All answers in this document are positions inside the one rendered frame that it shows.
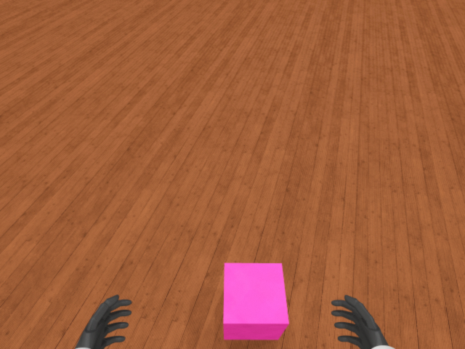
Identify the left robot hand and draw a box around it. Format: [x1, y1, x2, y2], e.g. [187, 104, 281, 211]
[75, 294, 132, 349]

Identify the right robot hand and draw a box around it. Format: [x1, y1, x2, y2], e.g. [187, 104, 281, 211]
[331, 295, 389, 349]

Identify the carton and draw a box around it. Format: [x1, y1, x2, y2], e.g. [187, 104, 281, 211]
[223, 263, 289, 340]

